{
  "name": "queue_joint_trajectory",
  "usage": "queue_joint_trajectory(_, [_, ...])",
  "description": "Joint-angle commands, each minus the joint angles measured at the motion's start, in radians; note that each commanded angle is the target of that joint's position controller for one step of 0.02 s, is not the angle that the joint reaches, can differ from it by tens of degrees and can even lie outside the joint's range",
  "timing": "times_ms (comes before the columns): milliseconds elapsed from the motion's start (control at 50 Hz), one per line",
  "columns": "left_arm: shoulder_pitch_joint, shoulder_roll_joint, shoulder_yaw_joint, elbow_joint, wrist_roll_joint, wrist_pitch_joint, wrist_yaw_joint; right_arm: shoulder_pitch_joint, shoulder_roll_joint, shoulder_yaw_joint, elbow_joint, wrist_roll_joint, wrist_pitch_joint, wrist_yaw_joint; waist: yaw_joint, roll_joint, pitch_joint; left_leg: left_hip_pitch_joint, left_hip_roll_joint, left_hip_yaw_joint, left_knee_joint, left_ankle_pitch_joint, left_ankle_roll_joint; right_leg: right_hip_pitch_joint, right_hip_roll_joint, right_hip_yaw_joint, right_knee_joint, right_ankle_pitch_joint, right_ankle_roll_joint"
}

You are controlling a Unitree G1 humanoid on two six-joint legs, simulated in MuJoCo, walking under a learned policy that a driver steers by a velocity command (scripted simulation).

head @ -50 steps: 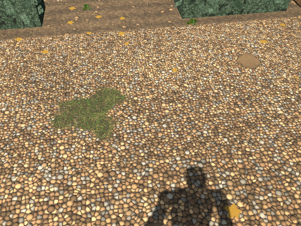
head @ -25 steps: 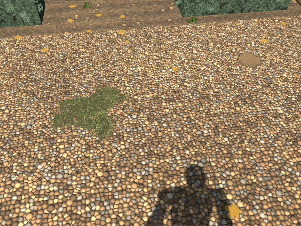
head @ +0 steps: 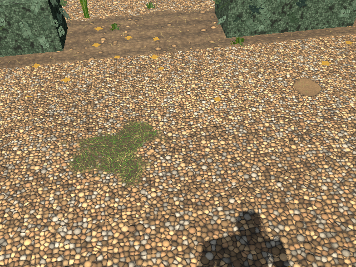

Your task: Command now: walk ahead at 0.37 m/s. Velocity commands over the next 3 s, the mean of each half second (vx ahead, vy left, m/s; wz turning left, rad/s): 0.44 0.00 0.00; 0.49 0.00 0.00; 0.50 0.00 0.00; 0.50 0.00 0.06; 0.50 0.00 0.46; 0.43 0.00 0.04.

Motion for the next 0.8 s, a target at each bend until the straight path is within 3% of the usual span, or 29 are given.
queue_joint_trajectory(20, [0.154,0.144,0.044,0.004,-0.005,-0.009,0.005,-0.175,-0.071,-0.013,-0.127,-0.013,-0.054,0.015,0.041,-0.121,0.221,-0.448,0.062,0.015,0.173,0.013,-0.016,0.174,-0.338,0.421,-0.315,-0.090,-0.189])
queue_joint_trajectory(100, [0.127,0.120,0.045,-0.017,-0.010,-0.035,0.014,-0.189,-0.056,-0.015,-0.146,-0.017,-0.052,0.040,0.009,-0.118,0.175,-0.379,0.066,0.068,0.190,0.132,-0.048,0.142,-0.257,0.223,-0.286,0.222,-0.169])
queue_joint_trajectory(120, [0.144,0.125,0.046,-0.017,0.006,-0.050,0.012,-0.188,-0.058,-0.020,-0.138,-0.021,-0.050,0.046,0.019,-0.116,0.152,-0.357,0.061,0.078,0.287,0.235,-0.046,0.116,-0.270,0.189,-0.259,0.299,-0.184])
queue_joint_trajectory(180, [0.160,0.121,0.043,-0.019,0.006,-0.067,0.005,-0.238,-0.071,-0.029,-0.166,-0.033,-0.051,0.047,0.022,-0.115,0.163,-0.411,0.082,0.080,0.293,0.278,-0.039,0.122,-0.271,0.149,-0.177,0.455,-0.174])
queue_joint_trajectory(200, [0.258,0.139,0.047,0.020,0.024,-0.083,0.017,-0.389,-0.112,-0.052,-0.226,-0.015,-0.060,0.031,0.085,-0.165,0.213,-0.698,0.125,-0.014,0.288,0.294,-0.043,0.351,-0.302,0.218,-0.158,0.399,-0.169])
queue_joint_trajectory(220, [0.303,0.141,0.051,0.033,0.024,-0.091,0.026,-0.454,-0.134,-0.058,-0.263,-0.013,-0.069,0.026,0.110,-0.143,0.227,-0.834,0.145,-0.040,0.244,0.273,-0.050,0.463,-0.321,0.238,-0.145,0.376,-0.167])
queue_joint_trajectory(240, [0.295,0.156,0.055,0.027,0.021,-0.097,0.034,-0.489,-0.127,-0.056,-0.278,-0.015,-0.083,0.030,0.115,-0.129,0.236,-0.864,0.154,-0.051,0.178,0.307,-0.051,0.482,-0.316,0.225,-0.126,0.360,-0.158])
queue_joint_trajectory(260, [0.202,0.163,0.060,0.000,0.020,-0.107,0.039,-0.512,-0.106,-0.044,-0.302,-0.009,-0.092,0.039,0.082,-0.100,0.264,-0.743,0.153,-0.033,0.013,0.446,-0.062,0.332,-0.246,0.168,-0.137,0.287,-0.130])
queue_joint_trajectory(280, [0.136,0.132,0.049,-0.023,0.016,-0.108,0.039,-0.517,-0.066,-0.033,-0.305,-0.013,-0.096,0.055,0.081,-0.090,0.233,-0.538,0.139,-0.007,-0.102,0.620,-0.057,0.188,-0.207,0.129,-0.113,0.242,-0.120])
queue_joint_trajectory(320, [0.104,0.113,0.035,-0.043,0.003,-0.116,0.039,-0.465,-0.027,-0.025,-0.292,0.006,-0.087,0.092,0.077,-0.055,0.190,-0.182,0.113,0.043,-0.173,0.897,-0.031,-0.082,-0.173,0.079,-0.092,0.123,-0.096])
queue_joint_trajectory(360, [0.119,0.115,0.031,-0.043,0.010,-0.100,0.043,-0.444,-0.048,-0.029,-0.283,0.018,-0.068,0.090,0.094,-0.072,0.202,-0.142,0.117,0.058,-0.191,0.939,-0.017,-0.079,-0.161,0.063,0.012,0.104,-0.085])
queue_joint_trajectory(400, [0.206,0.104,0.019,-0.020,0.021,-0.076,0.045,-0.424,-0.055,-0.026,-0.265,-0.010,-0.078,0.063,0.120,-0.036,0.194,-0.132,0.120,0.071,-0.306,0.921,-0.028,0.040,-0.120,0.058,0.231,0.122,-0.076])
queue_joint_trajectory(420, [0.219,0.121,0.021,-0.010,0.037,-0.066,0.049,-0.311,-0.075,-0.033,-0.222,-0.022,-0.088,0.046,0.087,-0.032,0.141,-0.067,0.112,0.095,-0.356,0.923,-0.031,0.099,-0.100,0.063,0.414,0.223,-0.086])
queue_joint_trajectory(440, [0.221,0.127,0.023,-0.002,0.040,-0.051,0.056,-0.112,-0.104,-0.045,-0.148,-0.030,-0.094,0.030,0.012,-0.004,0.069,0.114,0.102,0.115,-0.409,0.958,-0.036,0.073,-0.090,0.055,0.675,0.309,-0.090])
queue_joint_trajectory(460, [0.195,0.151,0.036,-0.004,0.019,-0.043,0.055,0.111,-0.153,-0.071,-0.080,-0.033,-0.097,0.023,-0.119,0.071,-0.045,0.395,0.136,0.121,-0.435,1.038,-0.053,-0.054,-0.054,0.016,0.988,0.248,-0.073])
queue_joint_trajectory(480, [0.215,0.107,0.049,0.013,-0.008,-0.032,0.056,0.190,-0.227,-0.084,-0.038,-0.043,-0.099,0.028,-0.127,0.184,-0.045,0.596,0.254,0.017,-0.286,1.294,-0.025,-0.364,0.076,-0.013,1.442,-0.536,-0.041])
queue_joint_trajectory(500, [0.405,0.084,0.046,0.004,-0.095,-0.044,0.068,0.244,-0.252,-0.080,-0.070,-0.021,-0.103,0.039,-0.028,0.292,-0.306,1.032,0.506,-0.123,0.167,1.864,0.043,-0.662,0.038,0.139,1.595,-0.589,-0.024])
queue_joint_trajectory(520, [0.349,0.119,0.044,0.012,-0.090,-0.060,0.070,0.221,-0.193,-0.073,-0.094,-0.002,-0.084,0.048,-0.090,0.149,-0.383,0.977,0.529,-0.190,0.106,1.718,0.064,-0.733,-0.027,0.132,1.540,-0.462,-0.031])
queue_joint_trajectory(540, [0.224,0.137,0.038,-0.042,-0.067,-0.046,0.063,0.141,-0.210,-0.083,-0.099,-0.004,-0.074,0.031,-0.081,0.143,-0.368,0.840,0.547,-0.310,-0.066,0.997,0.191,-0.819,-0.063,0.046,1.502,-0.351,-0.021])
queue_joint_trajectory(560, [0.123,0.123,0.040,-0.048,-0.015,-0.030,0.049,0.076,-0.158,-0.071,-0.121,-0.028,-0.069,0.004,-0.070,0.077,-0.290,0.604,0.508,-0.386,-0.208,0.569,0.222,-0.789,-0.094,-0.019,1.485,-0.269,-0.009])
queue_joint_trajectory(580, [0.062,0.119,0.042,-0.063,0.027,-0.014,0.020,0.070,-0.115,-0.056,-0.136,-0.032,-0.083,-0.009,-0.072,0.049,-0.192,0.420,0.481,-0.360,-0.271,0.386,0.239,-0.765,-0.121,-0.006,1.425,-0.206,-0.027])
queue_joint_trajectory(600, [0.013,0.093,0.045,-0.075,0.050,-0.006,0.004,0.073,-0.103,-0.050,-0.109,-0.021,-0.098,-0.014,-0.060,0.014,-0.108,0.236,0.475,-0.352,-0.292,0.384,0.224,-0.708,-0.137,0.028,1.337,-0.118,-0.030])
queue_joint_trajectory(620, [-0.040,0.093,0.047,-0.100,0.042,0.004,-0.009,0.051,-0.099,-0.043,-0.101,-0.013,-0.114,-0.005,-0.010,0.002,0.003,0.074,0.419,-0.279,-0.335,0.375,0.174,-0.662,-0.160,0.037,1.139,-0.053,-0.036])
queue_joint_trajectory(640, [-0.124,0.046,0.034,-0.148,0.029,0.014,-0.021,0.010,-0.092,-0.040,-0.082,-0.003,-0.127,-0.002,0.030,0.036,0.123,-0.112,0.340,-0.180,-0.420,0.401,0.141,-0.592,-0.167,-0.002,0.911,0.034,-0.011])
queue_joint_trajectory(660, [-0.131,0.030,0.029,-0.154,0.036,0.013,-0.031,-0.015,-0.088,-0.040,-0.085,-0.006,-0.135,0.001,0.041,0.056,0.139,-0.167,0.287,-0.116,-0.444,0.449,0.143,-0.510,-0.156,-0.028,0.772,0.140,-0.002])
queue_joint_trajectory(680, [-0.136,0.027,0.026,-0.154,0.038,0.007,-0.038,-0.020,-0.056,-0.031,-0.083,-0.005,-0.135,0.002,0.051,0.080,0.130,-0.174,0.259,-0.052,-0.428,0.547,0.139,-0.440,-0.150,-0.041,0.642,0.238,-0.005])
queue_joint_trajectory(720, [-0.129,0.020,0.015,-0.152,0.015,-0.006,-0.046,-0.029,-0.040,-0.026,-0.091,0.006,-0.126,0.005,0.059,0.111,0.090,-0.172,0.219,0.033,-0.406,0.652,0.127,-0.286,-0.117,-0.072,0.444,0.343,-0.012])
queue_joint_trajectory(760, [-0.196,0.038,0.014,-0.171,0.010,0.000,-0.046,0.039,-0.069,-0.032,-0.076,0.017,-0.115,0.004,0.030,0.074,0.094,-0.063,0.262,0.008,-0.423,0.620,0.124,-0.291,-0.106,-0.095,0.377,0.324,-0.028])
queue_joint_trajectory(800, [-0.302,0.057,0.018,-0.210,0.018,0.005,-0.044,0.123,-0.074,-0.036,-0.050,0.016,-0.099,0.003,-0.008,0.031,0.151,0.045,0.293,-0.023,-0.433,0.525,0.125,-0.360,-0.102,-0.109,0.314,0.247,-0.052])
Next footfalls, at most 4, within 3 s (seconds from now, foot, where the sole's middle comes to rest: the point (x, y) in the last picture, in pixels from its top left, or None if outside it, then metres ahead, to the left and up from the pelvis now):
0.46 left None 0.43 0.19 -0.94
0.90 right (193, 262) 0.67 0.01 -0.94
1.38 left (155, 228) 0.83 0.18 -0.94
1.88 right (189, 186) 1.19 0.02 -1.11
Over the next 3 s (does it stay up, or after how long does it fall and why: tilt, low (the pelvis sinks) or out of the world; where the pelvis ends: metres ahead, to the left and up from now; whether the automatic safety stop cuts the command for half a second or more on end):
stays up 1.67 0.20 -0.41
